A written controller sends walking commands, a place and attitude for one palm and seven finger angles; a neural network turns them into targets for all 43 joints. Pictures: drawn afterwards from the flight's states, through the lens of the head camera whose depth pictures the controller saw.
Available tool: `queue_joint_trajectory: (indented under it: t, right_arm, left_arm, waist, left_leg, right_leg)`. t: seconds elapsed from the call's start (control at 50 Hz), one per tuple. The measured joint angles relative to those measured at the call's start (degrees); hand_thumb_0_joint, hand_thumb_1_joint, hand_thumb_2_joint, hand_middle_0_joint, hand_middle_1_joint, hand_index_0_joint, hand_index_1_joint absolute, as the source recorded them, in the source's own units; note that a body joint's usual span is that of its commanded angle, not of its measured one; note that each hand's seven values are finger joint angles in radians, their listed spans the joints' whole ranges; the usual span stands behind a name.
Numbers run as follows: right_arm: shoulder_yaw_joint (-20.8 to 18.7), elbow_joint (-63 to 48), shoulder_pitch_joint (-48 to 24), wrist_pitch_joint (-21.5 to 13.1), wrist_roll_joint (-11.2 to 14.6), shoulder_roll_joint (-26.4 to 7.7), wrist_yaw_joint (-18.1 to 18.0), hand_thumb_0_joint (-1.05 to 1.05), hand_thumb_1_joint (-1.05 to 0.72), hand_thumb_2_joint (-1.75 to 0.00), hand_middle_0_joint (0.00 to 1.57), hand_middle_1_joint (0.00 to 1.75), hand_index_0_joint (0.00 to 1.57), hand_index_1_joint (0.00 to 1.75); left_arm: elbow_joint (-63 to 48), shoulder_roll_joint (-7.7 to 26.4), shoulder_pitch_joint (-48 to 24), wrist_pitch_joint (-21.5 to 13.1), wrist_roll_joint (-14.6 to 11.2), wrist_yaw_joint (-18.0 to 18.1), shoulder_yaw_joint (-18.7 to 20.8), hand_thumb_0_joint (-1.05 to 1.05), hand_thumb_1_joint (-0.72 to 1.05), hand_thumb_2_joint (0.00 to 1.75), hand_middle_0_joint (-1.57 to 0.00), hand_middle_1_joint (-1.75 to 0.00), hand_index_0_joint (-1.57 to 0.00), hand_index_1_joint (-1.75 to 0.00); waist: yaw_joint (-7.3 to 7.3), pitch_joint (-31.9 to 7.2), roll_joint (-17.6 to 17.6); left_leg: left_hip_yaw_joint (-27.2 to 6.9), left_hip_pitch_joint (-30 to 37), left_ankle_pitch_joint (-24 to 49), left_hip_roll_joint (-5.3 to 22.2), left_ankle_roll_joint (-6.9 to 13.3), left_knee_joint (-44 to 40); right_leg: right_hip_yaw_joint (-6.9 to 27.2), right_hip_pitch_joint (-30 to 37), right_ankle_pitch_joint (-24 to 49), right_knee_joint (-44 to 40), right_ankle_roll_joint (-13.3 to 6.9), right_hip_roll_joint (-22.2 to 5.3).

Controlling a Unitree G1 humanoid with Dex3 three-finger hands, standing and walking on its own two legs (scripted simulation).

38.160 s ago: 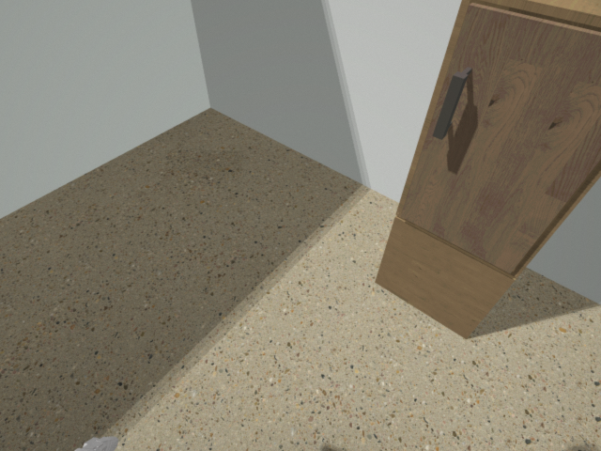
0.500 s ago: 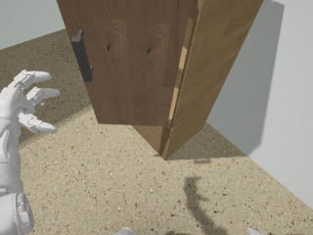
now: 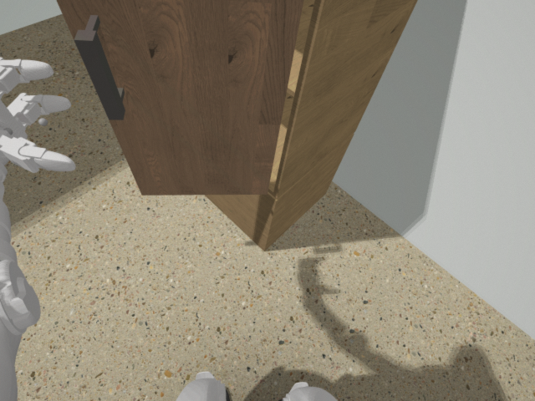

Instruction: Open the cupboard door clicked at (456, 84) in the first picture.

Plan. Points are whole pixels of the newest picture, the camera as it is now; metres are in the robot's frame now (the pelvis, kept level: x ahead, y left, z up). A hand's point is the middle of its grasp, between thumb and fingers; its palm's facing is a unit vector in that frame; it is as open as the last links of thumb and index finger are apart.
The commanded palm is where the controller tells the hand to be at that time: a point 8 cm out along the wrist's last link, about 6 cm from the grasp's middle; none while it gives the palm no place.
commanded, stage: move the hooked fingers beside the handle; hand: left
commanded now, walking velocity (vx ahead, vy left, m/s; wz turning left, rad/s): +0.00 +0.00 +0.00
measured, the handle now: (105, 70) +0.59 +0.23 +0.11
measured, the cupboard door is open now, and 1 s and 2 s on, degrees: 48 48 48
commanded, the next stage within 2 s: slide the fingers in behind the handle in 1.32 s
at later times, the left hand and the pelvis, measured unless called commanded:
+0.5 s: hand (58, 82) +0.55 +0.29 +0.12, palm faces +0.01 -1.00 +0.00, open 14.0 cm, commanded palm +0.54 +0.33 +0.11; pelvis +0.00 +0.00 -0.02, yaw -2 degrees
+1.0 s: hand (53, 89) +0.54 +0.29 +0.11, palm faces +0.02 -1.00 +0.02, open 14.0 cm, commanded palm +0.53 +0.33 +0.10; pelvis +0.02 +0.01 -0.01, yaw -1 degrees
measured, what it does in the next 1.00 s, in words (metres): stands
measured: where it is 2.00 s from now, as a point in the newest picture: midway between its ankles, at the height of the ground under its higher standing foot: outside the picture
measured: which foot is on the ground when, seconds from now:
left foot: down 0.00-1.00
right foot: down 0.00-1.00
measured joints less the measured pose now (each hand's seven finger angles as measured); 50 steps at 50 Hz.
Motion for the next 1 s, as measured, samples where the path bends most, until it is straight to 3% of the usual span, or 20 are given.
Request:
queue_joint_trajectory:
  t: [0.48, 0.66, 0.82, 1.0]
  right_arm:
    - [2.3, -0.7, 3.1, 3.1, -1.0, -0.6, -1.1, 0.01, -0.91, -0.90, 0.20, 0.30, 0.21, 0.30]
    - [1.6, -1.3, 4.9, 4.8, -1.5, 0.9, 0.7, 0.01, -0.91, -0.90, 0.20, 0.30, 0.21, 0.30]
    - [1.2, -0.8, 4.4, 5.4, -1.5, 1.5, 1.5, 0.01, -0.91, -0.90, 0.20, 0.30, 0.21, 0.30]
    - [1.0, -1.5, 1.9, 4.9, -1.5, 0.7, 1.3, 0.01, -0.91, -0.90, 0.20, 0.30, 0.21, 0.30]
  left_arm:
    - [10.6, 14.0, -17.2, 3.2, 6.1, -0.6, 1.6, -0.01, -0.50, 0.30, -0.30, -1.20, -0.30, -1.20]
    - [6.0, 12.6, -12.2, 4.3, 5.9, -0.8, 4.8, -0.01, -0.50, 0.30, -0.30, -1.20, -0.30, -1.20]
    - [4.0, 9.5, -10.5, 3.9, 4.8, 0.0, 3.1, -0.01, -0.50, 0.30, -0.30, -1.20, -0.30, -1.20]
    - [5.3, 7.8, -11.2, 3.5, 4.5, 1.1, 0.9, -0.01, -0.50, 0.30, -0.30, -1.20, -0.30, -1.20]
  waist:
    - [-6.16, 0.7, 1.0]
    - [-5.52, -0.3, 1.1]
    - [-4.24, -0.9, 1.0]
    - [-4.04, -1.0, 0.9]
  left_leg:
    - [-1.0, -11.4, -2.0, 1.9, 0.0, 5.7]
    - [-0.2, -10.8, -3.0, 2.2, 0.3, 5.2]
    - [-0.8, -9.1, -3.2, 1.6, 0.4, 4.6]
    - [-1.2, -8.5, -3.1, 1.2, 0.5, 4.8]
  right_leg:
    - [-0.7, -10.3, -0.7, 3.3, -0.1, 1.8]
    - [0.2, -9.8, -0.9, 2.0, 0.4, 2.1]
    - [-0.4, -7.4, -1.0, 0.7, 0.5, 1.7]
    - [-0.8, -6.7, -1.2, 1.1, 0.6, 1.4]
